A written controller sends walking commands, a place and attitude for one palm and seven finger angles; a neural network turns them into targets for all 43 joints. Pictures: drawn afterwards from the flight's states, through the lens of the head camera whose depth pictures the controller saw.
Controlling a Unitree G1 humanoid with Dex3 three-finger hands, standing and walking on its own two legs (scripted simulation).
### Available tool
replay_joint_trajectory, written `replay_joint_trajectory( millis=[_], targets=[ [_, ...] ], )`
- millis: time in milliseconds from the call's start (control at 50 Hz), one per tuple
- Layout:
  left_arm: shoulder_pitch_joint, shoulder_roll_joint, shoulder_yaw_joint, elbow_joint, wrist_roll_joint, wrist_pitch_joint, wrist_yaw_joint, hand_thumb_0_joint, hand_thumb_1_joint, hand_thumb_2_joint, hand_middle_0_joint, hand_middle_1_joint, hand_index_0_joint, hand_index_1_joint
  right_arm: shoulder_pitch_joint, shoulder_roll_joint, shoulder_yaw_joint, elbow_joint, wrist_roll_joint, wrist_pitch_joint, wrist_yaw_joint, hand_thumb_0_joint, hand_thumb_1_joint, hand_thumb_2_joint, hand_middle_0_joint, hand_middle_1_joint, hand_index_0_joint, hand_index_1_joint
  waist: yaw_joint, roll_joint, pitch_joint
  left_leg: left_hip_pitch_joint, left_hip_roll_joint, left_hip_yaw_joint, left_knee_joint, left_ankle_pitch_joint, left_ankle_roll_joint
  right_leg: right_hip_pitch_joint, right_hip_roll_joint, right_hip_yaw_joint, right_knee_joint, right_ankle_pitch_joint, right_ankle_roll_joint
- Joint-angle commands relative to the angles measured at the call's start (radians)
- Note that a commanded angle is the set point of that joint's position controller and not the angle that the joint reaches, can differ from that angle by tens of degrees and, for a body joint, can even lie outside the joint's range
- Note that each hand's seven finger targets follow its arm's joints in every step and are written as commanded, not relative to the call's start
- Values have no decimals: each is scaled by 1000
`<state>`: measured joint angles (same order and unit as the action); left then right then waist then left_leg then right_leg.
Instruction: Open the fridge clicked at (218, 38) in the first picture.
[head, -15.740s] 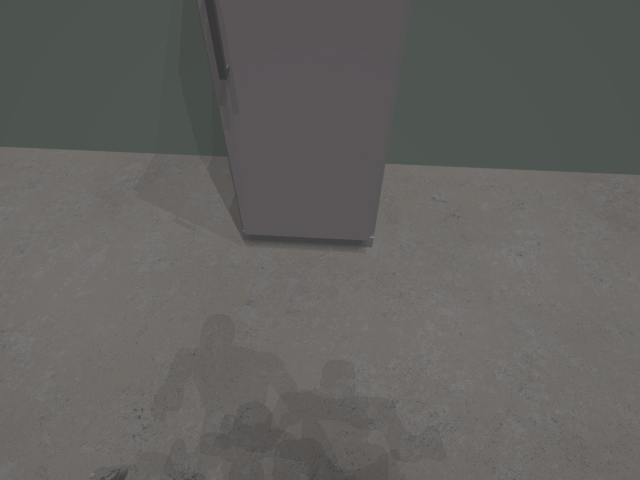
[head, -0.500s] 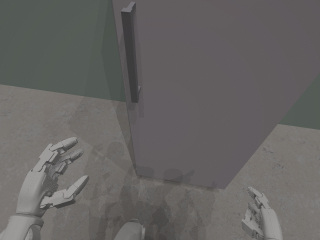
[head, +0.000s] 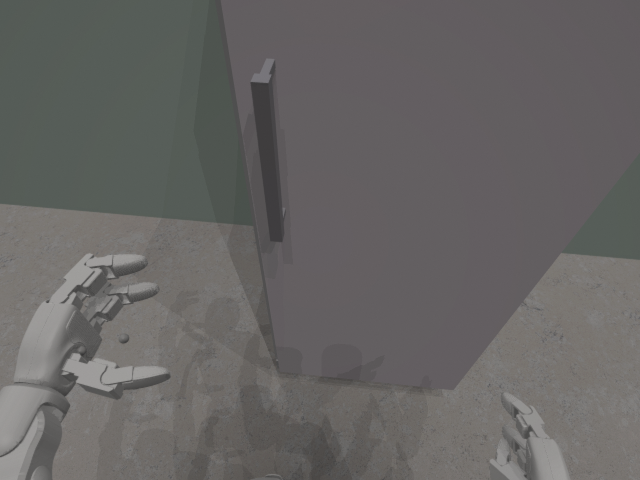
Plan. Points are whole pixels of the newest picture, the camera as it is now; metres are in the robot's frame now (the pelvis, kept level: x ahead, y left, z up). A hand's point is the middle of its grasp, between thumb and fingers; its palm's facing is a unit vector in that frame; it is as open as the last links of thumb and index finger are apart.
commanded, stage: raise the hand to about handle height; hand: left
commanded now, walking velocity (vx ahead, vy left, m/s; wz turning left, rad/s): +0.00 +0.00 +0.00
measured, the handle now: (273, 163) +0.47 +0.10 +0.15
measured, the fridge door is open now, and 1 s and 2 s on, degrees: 0 0 0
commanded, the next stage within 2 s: move the hooked fingers beside the handle in 1.02 s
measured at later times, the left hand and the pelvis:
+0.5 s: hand (45, 287) +0.25 +0.28 +0.17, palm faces +0.05 -0.99 -0.11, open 13.9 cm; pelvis -0.02 +0.00 +0.02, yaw +2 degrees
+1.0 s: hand (80, 268) +0.27 +0.26 +0.18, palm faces +0.04 -0.99 -0.10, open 13.9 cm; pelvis +0.00 -0.02 +0.02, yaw +1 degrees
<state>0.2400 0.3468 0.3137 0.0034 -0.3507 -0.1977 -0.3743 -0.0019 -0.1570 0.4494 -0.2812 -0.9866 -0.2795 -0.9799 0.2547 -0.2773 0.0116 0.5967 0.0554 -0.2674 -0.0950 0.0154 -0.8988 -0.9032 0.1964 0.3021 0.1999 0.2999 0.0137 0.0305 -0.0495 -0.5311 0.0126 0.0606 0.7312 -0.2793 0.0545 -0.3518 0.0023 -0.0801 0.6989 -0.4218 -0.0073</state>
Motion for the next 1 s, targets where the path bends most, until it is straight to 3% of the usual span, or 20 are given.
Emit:
replay_joint_trajectory(
  millis=[0, 180, 240, 280, 320, 420, 460, 500, 540, 560, 620, 640, 720, 800, 820, 840, 880, 920, 940, 980],
  targets=[
    [-197, 206, 109, -203, -25, -11, 0, 0, -383, 350, -292, -1125, -292, -1125, -79, -119, -28, -153, 10, -49, -7, 0, -900, -900, 200, 300, 200, 300, 5, 76, -154, 351, 29, -137, -177, 132, -31, -99, 33, -9, -135, 200, -9],
    [-369, 278, 152, -143, -26, 114, -39, 0, -500, 300, -300, -1200, -300, -1200, -116, -116, 1, -162, 17, -27, -20, 0, -900, -900, 200, 300, 200, 300, 12, 73, -124, 411, 24, -150, -259, 72, -29, -33, 35, -4, -227, 180, -15],
    [-438, 310, 162, -107, -21, 133, -53, 0, -500, 300, -300, -1200, -300, -1200, -125, -116, 12, -156, 19, -25, -27, 0, -900, -900, 200, 300, 200, 300, 15, 53, -97, 412, 20, -157, -284, 19, -26, -24, 37, 2, -255, 152, -16],
    [-495, 325, 161, -108, -15, 142, -64, 0, -500, 300, -300, -1200, -300, -1200, -132, -113, 15, -157, 21, -27, -31, 0, -900, -900, 200, 300, 200, 300, 10, 105, -99, 428, 17, -163, -303, -20, -28, -20, 32, 6, -264, 132, -17],
    [-519, 349, 177, -98, -16, 146, -72, 0, -500, 300, -300, -1200, -300, -1200, -136, -112, 17, -155, 22, -32, -34, 0, -900, -900, 200, 300, 200, 300, 9, 84, -117, 448, 16, -170, -315, -38, -25, -9, 30, 7, -276, 125, -16],
    [-567, 398, 215, -50, -22, 166, -98, 0, -500, 300, -300, -1200, -300, -1200, -146, -112, 24, -145, 26, -39, -34, 0, -900, -900, 200, 300, 200, 300, 17, 102, -107, 453, 7, -154, -322, -20, -22, 17, 27, 15, -307, 128, -18],
    [-578, 421, 236, -17, -28, 177, -107, 0, -500, 300, -300, -1200, -300, -1200, -143, -115, 23, -143, 28, -40, -32, 0, -900, -900, 200, 300, 200, 300, 20, 58, -108, 441, 2, -144, -317, 4, -17, 35, 25, 23, -326, 132, -17],
    [-608, 437, 242, -10, -30, 184, -119, 0, -500, 300, -300, -1200, -300, -1200, -145, -117, 22, -143, 31, -45, -30, 0, -900, -900, 200, 300, 200, 300, 19, 87, -111, 451, -1, -139, -312, 15, -17, 34, 22, 28, -329, 138, -16],
    [-565, 398, 211, 47, -30, 197, -133, 0, -500, 300, -300, -1200, -300, -1200, -138, -118, 20, -143, 32, -44, -24, 0, -900, -900, 200, 300, 200, 300, 20, 46, -88, 430, -2, -132, -304, 21, -16, 32, 20, 38, -337, 137, -16],
    [-562, 388, 202, 43, -32, 199, -138, 0, -500, 300, -300, -1200, -300, -1200, -140, -120, 17, -144, 33, -46, -22, 0, -900, -900, 200, 300, 200, 300, 17, 67, -85, 430, -4, -127, -299, 26, -15, 23, 18, 39, -332, 141, -14],
    [-561, 398, 209, 32, -31, 199, -139, 0, -500, 300, -300, -1200, -300, -1200, -136, -125, 13, -151, 34, -50, -18, 0, -900, -900, 200, 300, 200, 300, 18, 54, -96, 430, -5, -128, -294, 19, -14, 8, 18, 34, -323, 134, -11],
    [-545, 413, 221, 41, -32, 198, -136, 0, -500, 300, -300, -1200, -300, -1200, -135, -125, 12, -148, 33, -48, -15, 0, -900, -900, 200, 300, 200, 300, 23, 9, -79, 414, -1, -122, -286, 37, -13, 18, 14, 48, -334, 138, -9],
    [-580, 446, 264, -43, -31, 169, -112, 0, -500, 300, -300, -1200, -300, -1200, -136, -122, 6, -153, 30, -58, -18, 0, -900, -900, 200, 300, 200, 300, 26, 79, -150, 461, -6, -111, -275, 88, -9, 36, 16, 40, -316, 178, -8],
    [-573, 425, 252, -12, -30, 164, -103, 0, -500, 300, -300, -1200, -300, -1200, -131, -118, 8, -143, 30, -57, -21, 0, -900, -900, 200, 300, 200, 300, 20, 65, -115, 446, -6, -102, -270, 99, -8, 30, 14, 51, -324, 200, -2],
    [-580, 422, 246, -19, -25, 164, -103, 0, -500, 300, -300, -1200, -300, -1200, -131, -119, 7, -142, 30, -58, -23, 0, -900, -900, 200, 300, 200, 300, 19, 84, -116, 454, -6, -102, -271, 102, -8, 29, 14, 47, -320, 204, -3],
    [-565, 434, 251, -3, -22, 168, -104, 0, -500, 300, -300, -1200, -300, -1200, -122, -120, 7, -140, 29, -54, -22, 0, -900, -900, 200, 300, 200, 300, 23, 46, -117, 449, -3, -97, -266, 116, -6, 40, 12, 55, -325, 220, 0],
    [-580, 413, 232, -10, -24, 173, -110, 0, -500, 300, -300, -1200, -300, -1200, -132, -118, 7, -143, 32, -54, -23, 0, -900, -900, 200, 300, 200, 300, 18, 81, -118, 454, -8, -92, -260, 131, -5, 39, 9, 58, -319, 249, 3],
    [-579, 411, 230, -1, -24, 177, -113, 0, -500, 300, -300, -1200, -300, -1200, -130, -120, 8, -142, 33, -52, -24, 0, -900, -900, 200, 300, 200, 300, 18, 71, -125, 457, -10, -94, -254, 149, -5, 39, 11, 50, -310, 276, 3],
    [-562, 415, 233, 9, -25, 178, -117, 0, -500, 300, -300, -1200, -300, -1200, -122, -120, 7, -141, 30, -49, -21, 0, -900, -900, 200, 300, 200, 300, 21, 24, -129, 455, -5, -93, -250, 168, -3, 51, 11, 55, -310, 298, 7],
    [-565, 423, 248, 3, -31, 177, -121, 0, -500, 300, -300, -1200, -300, -1200, -128, -120, 5, -144, 31, -47, -20, 0, -900, -900, 200, 300, 200, 300, 21, 35, -148, 460, -11, -87, -238, 193, -1, 57, 7, 62, -301, 348, 13]
  ],
)
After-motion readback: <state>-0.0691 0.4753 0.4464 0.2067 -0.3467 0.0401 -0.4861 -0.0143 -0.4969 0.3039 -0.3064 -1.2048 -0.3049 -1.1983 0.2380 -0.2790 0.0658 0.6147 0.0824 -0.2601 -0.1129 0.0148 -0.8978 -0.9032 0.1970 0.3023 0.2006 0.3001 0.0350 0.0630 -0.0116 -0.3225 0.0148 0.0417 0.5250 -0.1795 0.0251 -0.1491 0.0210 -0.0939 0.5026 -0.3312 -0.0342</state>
